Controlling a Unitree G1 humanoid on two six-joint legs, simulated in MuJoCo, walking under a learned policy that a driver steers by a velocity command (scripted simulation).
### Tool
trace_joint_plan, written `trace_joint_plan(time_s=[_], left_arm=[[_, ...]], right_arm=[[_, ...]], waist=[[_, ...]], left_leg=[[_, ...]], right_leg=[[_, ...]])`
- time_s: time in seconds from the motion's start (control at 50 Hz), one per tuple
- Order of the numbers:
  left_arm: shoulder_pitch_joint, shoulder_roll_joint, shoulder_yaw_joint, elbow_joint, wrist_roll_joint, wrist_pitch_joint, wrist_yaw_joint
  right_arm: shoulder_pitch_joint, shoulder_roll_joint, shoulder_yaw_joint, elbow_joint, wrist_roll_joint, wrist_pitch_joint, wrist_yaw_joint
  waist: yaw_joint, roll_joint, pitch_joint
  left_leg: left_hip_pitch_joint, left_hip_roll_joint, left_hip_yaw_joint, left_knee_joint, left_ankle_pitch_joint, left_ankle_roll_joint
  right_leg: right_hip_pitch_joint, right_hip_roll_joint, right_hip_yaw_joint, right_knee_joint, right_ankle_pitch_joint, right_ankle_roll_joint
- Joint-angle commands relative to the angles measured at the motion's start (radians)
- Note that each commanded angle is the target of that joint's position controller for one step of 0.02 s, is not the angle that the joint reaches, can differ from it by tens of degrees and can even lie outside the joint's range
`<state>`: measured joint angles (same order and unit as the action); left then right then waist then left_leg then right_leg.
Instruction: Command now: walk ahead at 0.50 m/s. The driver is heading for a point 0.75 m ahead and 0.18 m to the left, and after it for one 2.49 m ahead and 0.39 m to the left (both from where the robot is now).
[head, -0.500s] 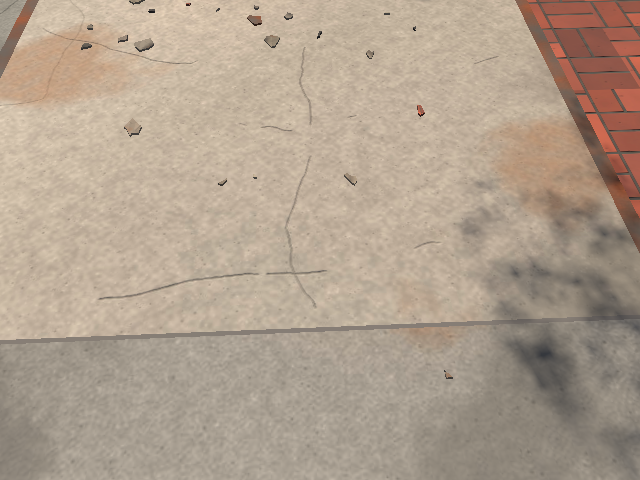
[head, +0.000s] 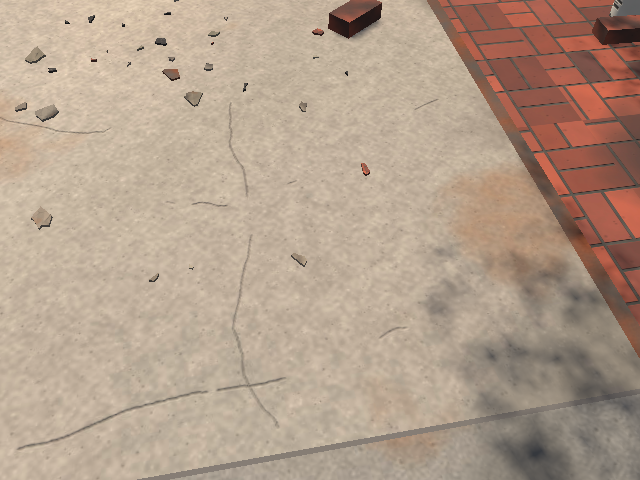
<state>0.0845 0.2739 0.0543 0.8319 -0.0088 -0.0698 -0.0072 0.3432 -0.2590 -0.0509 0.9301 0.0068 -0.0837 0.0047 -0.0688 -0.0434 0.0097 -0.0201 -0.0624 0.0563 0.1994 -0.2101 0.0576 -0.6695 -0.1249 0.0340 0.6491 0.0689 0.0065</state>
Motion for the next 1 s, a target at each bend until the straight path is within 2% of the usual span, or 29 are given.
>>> trace_joint_plan(time_s=[0.02,0.06,0.1,0.12,0.14,0.16,0.18,0.2,0.22,0.26,0.28,0.32,0.38,0.48,0.58,0.62,0.64,0.66,0.68,0.7,0.72,0.74,0.76,0.78,0.8,0.82,0.88,0.92,1.0], left_arm=[[-0.134,0.043,0.000,-0.088,-0.007,-0.020,-0.016],[-0.171,0.056,0.001,-0.109,-0.008,-0.026,-0.029],[-0.138,0.084,0.010,-0.108,-0.007,-0.034,-0.035],[-0.076,0.108,0.021,-0.093,-0.006,-0.038,-0.034],[0.061,0.146,0.043,-0.052,-0.004,-0.041,-0.027],[0.246,0.207,0.065,-0.009,0.012,-0.042,-0.017],[0.353,0.308,0.092,0.016,0.022,-0.032,-0.009],[0.359,0.217,0.066,0.014,0.013,-0.027,-0.009],[0.283,0.161,0.047,0.007,0.007,-0.028,-0.005],[0.147,0.093,0.028,-0.004,0.010,-0.033,-0.004],[0.107,0.069,0.021,-0.003,0.018,-0.039,-0.006],[0.075,0.066,0.024,0.008,0.024,-0.048,-0.008],[0.080,0.099,0.037,0.027,0.028,-0.055,0.003],[0.116,0.138,0.047,0.043,0.021,-0.043,0.024],[0.193,0.177,0.063,0.068,-0.004,-0.006,0.029],[0.175,0.204,0.071,0.061,-0.013,0.009,0.032],[0.164,0.218,0.075,0.055,-0.017,0.018,0.034],[0.145,0.223,0.076,0.050,-0.022,0.026,0.035],[0.146,0.204,0.067,0.044,-0.015,0.026,0.036],[0.220,0.074,0.029,-0.001,0.031,0.010,0.028],[0.205,0.057,0.010,-0.031,0.012,-0.035,0.013],[0.068,0.139,0.030,-0.059,-0.034,-0.065,0.001],[0.033,0.133,0.028,-0.072,-0.041,-0.081,-0.001],[0.042,0.130,0.030,-0.054,-0.016,-0.084,0.008],[0.062,0.142,0.040,-0.045,0.002,-0.075,0.013],[0.078,0.145,0.044,-0.042,0.006,-0.060,0.011],[0.053,0.107,0.038,-0.058,0.023,-0.031,0.014],[-0.017,0.087,0.029,-0.081,0.024,-0.028,0.014],[-0.117,0.054,0.008,-0.101,0.016,-0.041,-0.008]], right_arm=[[0.040,-0.174,-0.039,-0.023,0.008,0.001,-0.009],[0.062,-0.177,-0.043,-0.008,0.012,0.014,-0.012],[0.052,-0.189,-0.048,-0.005,0.016,0.024,-0.016],[0.032,-0.201,-0.052,-0.011,0.017,0.029,-0.018],[0.011,-0.192,-0.047,-0.018,0.015,0.033,-0.018],[0.007,-0.149,-0.029,-0.040,0.003,0.032,-0.018],[0.132,-0.027,0.006,-0.060,-0.001,0.013,-0.011],[0.112,-0.077,-0.004,-0.044,0.017,-0.006,-0.008],[0.024,-0.160,-0.030,-0.068,0.044,-0.013,-0.007],[-0.057,-0.148,-0.036,-0.086,0.035,-0.006,-0.017],[-0.039,-0.132,-0.042,-0.081,0.029,0.009,-0.020],[-0.010,-0.081,-0.039,-0.079,0.030,0.038,-0.018],[-0.057,-0.070,-0.042,-0.115,0.021,0.058,-0.018],[-0.206,-0.045,-0.028,-0.170,0.013,0.045,0.014],[-0.326,-0.053,-0.023,-0.247,0.013,0.048,0.045],[-0.297,-0.083,-0.037,-0.262,0.013,0.052,0.052],[-0.238,-0.107,-0.051,-0.257,0.015,0.055,0.052],[-0.113,-0.146,-0.075,-0.230,0.019,0.057,0.048],[0.056,-0.213,-0.112,-0.185,0.022,0.062,0.032],[0.099,-0.332,-0.138,-0.169,0.028,0.067,0.013],[0.089,-0.322,-0.121,-0.212,0.019,0.047,0.022],[0.078,-0.241,-0.096,-0.210,0.010,0.032,0.030],[0.032,-0.211,-0.088,-0.209,0.010,0.020,0.030],[-0.043,-0.175,-0.077,-0.222,0.012,0.017,0.028],[-0.098,-0.145,-0.066,-0.239,0.004,0.016,0.023],[-0.120,-0.134,-0.060,-0.254,-0.003,0.016,0.018],[-0.093,-0.169,-0.068,-0.253,0.005,0.011,-0.001],[-0.064,-0.181,-0.071,-0.246,0.006,0.013,-0.015],[-0.017,-0.157,-0.061,-0.215,0.001,0.018,-0.023]], waist=[[-0.015,0.095,0.066],[-0.014,0.098,0.076],[0.024,0.116,0.056],[0.064,0.131,0.020],[0.137,0.122,-0.064],[0.208,0.081,-0.213],[0.174,-0.158,-0.376],[0.196,-0.195,-0.428],[0.191,-0.131,-0.254],[0.136,-0.051,-0.082],[0.100,-0.074,-0.045],[0.066,-0.072,-0.017],[0.054,-0.032,0.020],[0.100,0.003,0.057],[0.132,0.011,0.093],[0.093,-0.019,0.052],[0.054,-0.037,0.008],[-0.021,-0.032,-0.057],[-0.103,0.012,-0.145],[-0.030,0.270,-0.212],[-0.010,0.265,-0.374],[-0.060,0.148,-0.284],[-0.033,0.116,-0.173],[0.016,0.048,-0.106],[0.056,0.064,-0.077],[0.078,0.080,-0.069],[0.085,0.073,-0.046],[0.063,0.082,-0.024],[0.006,0.130,0.004]], left_leg=[[-0.015,0.275,-0.113,-0.066,0.220,0.139],[0.053,0.309,-0.137,-0.022,0.265,0.132],[0.092,0.328,-0.166,0.040,0.359,0.117],[0.090,0.319,-0.167,0.107,0.488,0.107],[0.050,0.272,-0.139,0.254,0.595,0.083],[-0.120,0.214,-0.105,0.505,0.459,0.049],[-0.536,0.047,-0.039,0.901,-0.002,-0.031],[-0.657,0.029,-0.175,1.054,-0.378,-0.031],[-0.739,0.088,-0.187,1.113,-0.324,-0.020],[-0.701,0.171,-0.151,1.034,-0.164,-0.018],[-0.641,0.200,-0.160,0.992,-0.112,-0.019],[-0.581,0.216,-0.155,0.962,-0.070,-0.026],[-0.645,0.222,-0.163,0.879,0.040,-0.043],[-0.630,0.198,-0.081,0.584,0.263,-0.041],[-0.676,0.168,-0.021,0.453,0.178,0.001],[-0.589,0.114,0.031,0.444,0.077,0.036],[-0.501,0.075,0.060,0.449,0.024,0.058],[-0.337,0.028,0.081,0.411,0.028,0.088],[-0.058,0.009,0.033,0.356,0.075,0.129],[0.276,0.252,-0.410,0.326,0.032,0.261],[0.430,0.400,-0.898,0.129,-0.166,0.400],[0.387,0.386,-0.809,0.067,-0.142,0.330],[0.258,0.351,-0.668,0.074,-0.070,0.292],[0.107,0.304,-0.548,0.077,0.034,0.257],[-0.009,0.270,-0.469,0.064,0.128,0.239],[-0.078,0.248,-0.436,0.043,0.172,0.233],[-0.172,0.218,-0.357,0.015,0.284,0.237],[-0.185,0.195,-0.313,0.011,0.282,0.216],[-0.212,0.156,-0.219,0.028,0.289,0.152]], right_leg=[[0.017,0.033,-0.030,-0.094,0.037,-0.008],[0.007,0.041,-0.019,-0.133,-0.024,-0.028],[0.072,0.061,-0.017,-0.165,-0.101,-0.049],[0.172,0.087,-0.037,-0.177,-0.135,-0.063],[0.370,0.110,-0.060,-0.201,-0.118,-0.088],[0.686,0.008,0.034,-0.137,-0.093,-0.139],[1.098,-0.260,0.457,-0.174,-0.243,-0.284],[1.101,-0.303,0.664,-0.310,-0.360,-0.307],[0.969,-0.268,0.511,-0.335,-0.404,-0.249],[0.694,-0.196,0.285,-0.407,-0.317,-0.196],[0.601,-0.163,0.199,-0.445,-0.271,-0.178],[0.509,-0.146,0.099,-0.499,-0.199,-0.180],[0.497,-0.144,-0.017,-0.532,-0.092,-0.190],[0.546,-0.118,-0.173,-0.547,-0.031,-0.167],[0.738,-0.176,-0.226,-0.469,0.098,-0.147],[0.783,-0.181,-0.254,-0.357,0.396,-0.125],[0.789,-0.177,-0.265,-0.252,0.554,-0.114],[0.755,-0.153,-0.284,-0.078,0.626,-0.095],[0.603,-0.110,-0.297,0.177,0.487,-0.053],[0.186,0.026,-0.280,0.548,-0.271,0.010],[-0.037,0.171,-0.028,0.744,-0.692,0.022],[-0.146,0.115,0.052,0.767,-0.615,-0.005],[-0.162,0.072,0.043,0.700,-0.523,-0.028],[-0.098,0.029,0.044,0.611,-0.455,-0.028],[-0.018,0.002,0.049,0.536,-0.409,-0.021],[0.039,-0.008,0.051,0.501,-0.383,-0.011],[0.062,0.008,0.023,0.358,-0.301,0.038],[0.045,0.025,0.016,0.207,-0.178,0.059],[0.151,0.075,-0.024,-0.061,0.095,0.050]])
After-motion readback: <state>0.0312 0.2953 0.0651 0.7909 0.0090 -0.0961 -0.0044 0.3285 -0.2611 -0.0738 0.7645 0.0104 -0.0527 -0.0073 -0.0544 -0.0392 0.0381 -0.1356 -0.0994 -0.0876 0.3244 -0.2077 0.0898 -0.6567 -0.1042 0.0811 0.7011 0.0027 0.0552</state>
